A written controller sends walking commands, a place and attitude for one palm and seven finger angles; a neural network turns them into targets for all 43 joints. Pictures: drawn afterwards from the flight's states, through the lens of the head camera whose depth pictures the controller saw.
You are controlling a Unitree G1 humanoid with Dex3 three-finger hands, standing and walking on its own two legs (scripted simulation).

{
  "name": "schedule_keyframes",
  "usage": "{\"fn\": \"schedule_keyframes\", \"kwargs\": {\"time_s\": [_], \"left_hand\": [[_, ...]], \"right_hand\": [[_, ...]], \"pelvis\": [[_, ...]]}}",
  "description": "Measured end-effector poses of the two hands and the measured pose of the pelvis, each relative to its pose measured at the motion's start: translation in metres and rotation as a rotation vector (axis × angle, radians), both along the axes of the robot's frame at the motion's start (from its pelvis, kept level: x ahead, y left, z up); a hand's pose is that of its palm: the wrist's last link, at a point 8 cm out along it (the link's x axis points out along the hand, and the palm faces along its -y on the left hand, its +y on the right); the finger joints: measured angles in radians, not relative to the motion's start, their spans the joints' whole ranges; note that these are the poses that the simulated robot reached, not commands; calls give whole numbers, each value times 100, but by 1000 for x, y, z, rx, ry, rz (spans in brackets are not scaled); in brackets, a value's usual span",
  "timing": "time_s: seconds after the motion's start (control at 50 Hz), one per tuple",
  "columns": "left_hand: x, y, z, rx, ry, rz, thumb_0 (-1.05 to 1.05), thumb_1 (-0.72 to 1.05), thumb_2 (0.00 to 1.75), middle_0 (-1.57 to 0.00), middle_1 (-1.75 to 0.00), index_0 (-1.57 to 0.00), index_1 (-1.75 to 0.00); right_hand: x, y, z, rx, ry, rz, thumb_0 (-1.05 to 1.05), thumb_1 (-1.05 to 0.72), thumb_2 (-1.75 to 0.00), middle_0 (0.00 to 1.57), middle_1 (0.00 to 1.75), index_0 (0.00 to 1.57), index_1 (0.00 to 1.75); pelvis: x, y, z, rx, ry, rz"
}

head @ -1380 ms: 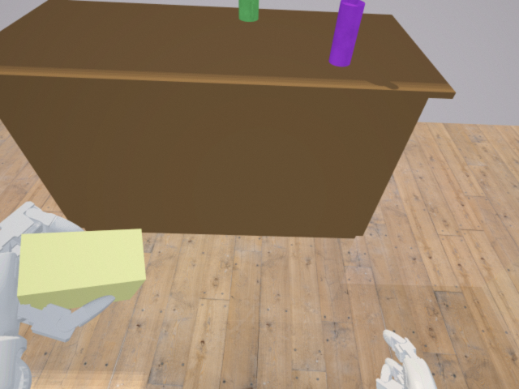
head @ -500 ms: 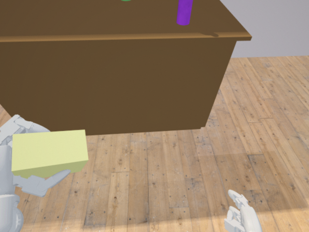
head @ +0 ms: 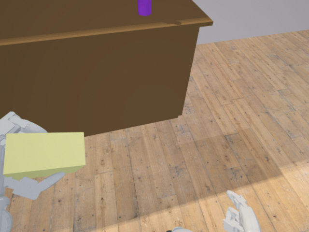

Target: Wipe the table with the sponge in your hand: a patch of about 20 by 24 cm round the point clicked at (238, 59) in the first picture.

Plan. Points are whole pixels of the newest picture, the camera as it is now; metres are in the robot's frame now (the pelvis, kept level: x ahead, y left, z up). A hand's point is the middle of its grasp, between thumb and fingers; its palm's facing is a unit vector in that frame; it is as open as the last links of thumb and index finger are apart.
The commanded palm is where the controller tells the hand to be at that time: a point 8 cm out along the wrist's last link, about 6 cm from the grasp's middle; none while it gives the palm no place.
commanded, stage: turn to face it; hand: left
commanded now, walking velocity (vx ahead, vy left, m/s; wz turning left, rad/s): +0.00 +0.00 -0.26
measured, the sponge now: (57, 155) +0.23 +0.20 +0.15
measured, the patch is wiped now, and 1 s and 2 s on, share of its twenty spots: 0.00 0.00 0.00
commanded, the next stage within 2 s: take the last steps up to it in 0.04 s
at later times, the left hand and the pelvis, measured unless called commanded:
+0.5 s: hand (71, 153) +0.22 +0.16 +0.18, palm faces +0.21 -0.83 -0.52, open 10.4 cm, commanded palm +0.17 +0.23 +0.19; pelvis -0.01 -0.04 +0.02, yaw -5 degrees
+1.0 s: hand (59, 123) +0.28 +0.20 +0.19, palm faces +0.36 -0.81 -0.46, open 10.4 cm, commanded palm +0.23 +0.26 +0.19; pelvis +0.06 -0.02 +0.00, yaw -1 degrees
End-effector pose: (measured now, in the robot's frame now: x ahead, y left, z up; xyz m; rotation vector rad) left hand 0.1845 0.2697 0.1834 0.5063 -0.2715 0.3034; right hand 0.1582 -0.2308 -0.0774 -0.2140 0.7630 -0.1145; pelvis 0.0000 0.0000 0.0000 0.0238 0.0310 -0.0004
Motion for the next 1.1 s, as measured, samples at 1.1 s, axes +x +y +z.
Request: {"fn": "schedule_keyframes", "kwargs": {"time_s": [1.1], "left_hand": [[75,-15,16,53,39,46,0,-51,100,-69,-136,-70,-136]], "right_hand": [[65,-7,-18,87,80,-25,1,-90,-90,20,30,20,30]], "pelvis": [[86,-13,15,14,-17,-21]]}}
